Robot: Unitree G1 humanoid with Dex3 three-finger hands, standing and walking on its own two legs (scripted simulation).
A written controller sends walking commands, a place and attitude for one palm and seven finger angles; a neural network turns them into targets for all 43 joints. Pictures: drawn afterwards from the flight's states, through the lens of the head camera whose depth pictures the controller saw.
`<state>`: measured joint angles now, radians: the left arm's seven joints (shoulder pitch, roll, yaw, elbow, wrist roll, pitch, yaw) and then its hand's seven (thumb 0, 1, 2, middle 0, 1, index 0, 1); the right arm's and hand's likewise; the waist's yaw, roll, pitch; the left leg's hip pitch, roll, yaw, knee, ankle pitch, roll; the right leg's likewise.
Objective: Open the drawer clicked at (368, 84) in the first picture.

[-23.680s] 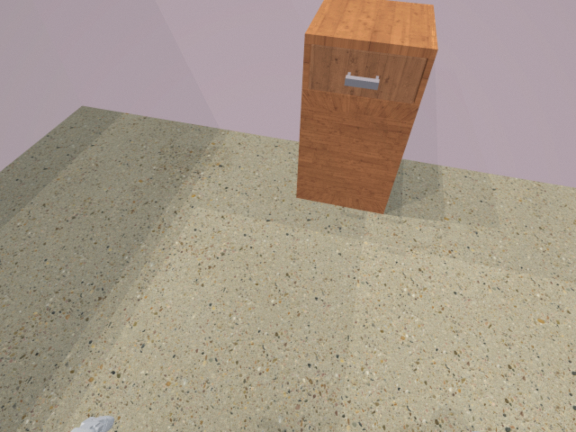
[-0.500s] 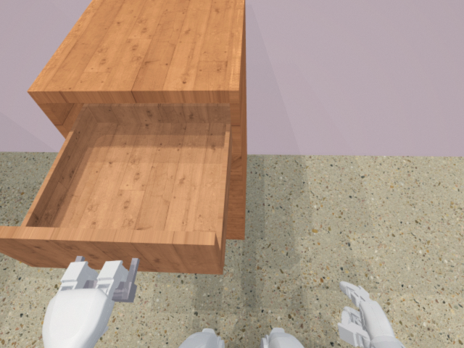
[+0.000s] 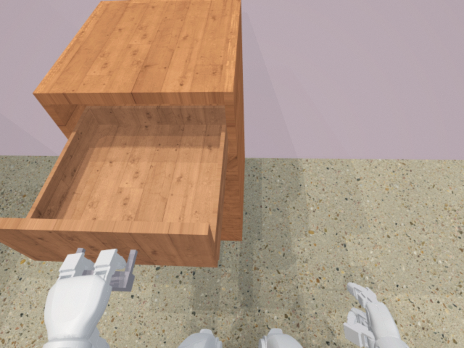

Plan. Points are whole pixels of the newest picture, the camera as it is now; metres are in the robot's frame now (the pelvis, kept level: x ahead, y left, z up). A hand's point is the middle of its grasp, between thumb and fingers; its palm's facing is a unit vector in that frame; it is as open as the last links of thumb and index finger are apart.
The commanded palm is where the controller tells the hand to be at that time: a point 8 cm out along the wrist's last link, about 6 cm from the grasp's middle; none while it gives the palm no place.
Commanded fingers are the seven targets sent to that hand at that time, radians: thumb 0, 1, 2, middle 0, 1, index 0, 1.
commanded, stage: lift the hand off the handle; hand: left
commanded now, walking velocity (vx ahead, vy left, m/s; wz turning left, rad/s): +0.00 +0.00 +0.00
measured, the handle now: (102, 267) +0.25 +0.25 -0.02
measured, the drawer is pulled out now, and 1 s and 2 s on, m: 0.30 0.30 0.30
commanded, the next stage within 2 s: none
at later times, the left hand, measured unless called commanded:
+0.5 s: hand (99, 297) +0.21 +0.25 -0.03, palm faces -0.06 -0.07 -1.00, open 13.7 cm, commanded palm +0.19 +0.25 +0.03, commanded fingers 0.00 -0.50 0.30 -0.30 -1.20 -0.30 -1.20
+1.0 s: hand (83, 292) +0.20 +0.25 +0.01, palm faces -0.02 -0.10 -0.99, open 13.8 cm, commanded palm +0.19 +0.25 +0.07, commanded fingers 0.00 -0.50 0.30 -0.30 -1.20 -0.30 -1.20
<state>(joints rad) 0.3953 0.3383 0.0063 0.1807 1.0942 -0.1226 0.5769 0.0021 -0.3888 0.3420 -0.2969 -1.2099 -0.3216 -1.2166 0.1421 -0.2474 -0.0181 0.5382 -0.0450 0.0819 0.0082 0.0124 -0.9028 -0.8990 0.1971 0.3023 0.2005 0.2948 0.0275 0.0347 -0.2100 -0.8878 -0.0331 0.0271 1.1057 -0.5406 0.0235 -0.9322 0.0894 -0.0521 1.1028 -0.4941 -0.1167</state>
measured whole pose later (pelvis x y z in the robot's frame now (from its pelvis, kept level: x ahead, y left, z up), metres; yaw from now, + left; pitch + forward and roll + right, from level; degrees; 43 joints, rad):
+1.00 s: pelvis +0.01 +0.03 +0.03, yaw -1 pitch +13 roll +0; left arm 0.42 0.32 -0.07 0.09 1.06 -0.05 0.51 0.00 -0.49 0.30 -0.32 -1.20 -0.32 -1.21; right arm 0.16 -0.24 -0.01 0.52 -0.03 0.10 0.03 0.01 -0.90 -0.90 0.20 0.30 0.20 0.29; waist 0.04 0.06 -0.18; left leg -0.69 -0.05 0.04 0.94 -0.49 0.06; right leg -0.73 0.08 -0.02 0.93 -0.44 -0.08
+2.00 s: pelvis +0.02 +0.02 +0.06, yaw -2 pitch +8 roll +0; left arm 0.47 0.38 -0.06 -0.14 0.99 -0.01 0.34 0.00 -0.49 0.30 -0.32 -1.20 -0.32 -1.21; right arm 0.16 -0.24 0.01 0.51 -0.01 0.09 0.04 0.01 -0.90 -0.90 0.20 0.30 0.20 0.29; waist 0.08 0.07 -0.13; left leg -0.46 -0.04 0.05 0.74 -0.42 0.05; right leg -0.51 0.09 0.01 0.75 -0.38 -0.08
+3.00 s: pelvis +0.03 +0.05 +0.07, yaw -2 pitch +5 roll -1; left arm 0.55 0.43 0.00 -0.38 0.92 0.01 0.22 0.00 -0.49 0.30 -0.32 -1.20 -0.32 -1.21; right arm 0.17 -0.24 0.02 0.49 0.01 0.12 0.05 0.01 -0.90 -0.90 0.20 0.30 0.20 0.29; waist 0.11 0.10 -0.10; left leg -0.35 -0.06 0.05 0.65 -0.39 0.08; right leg -0.39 0.08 0.02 0.64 -0.34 -0.05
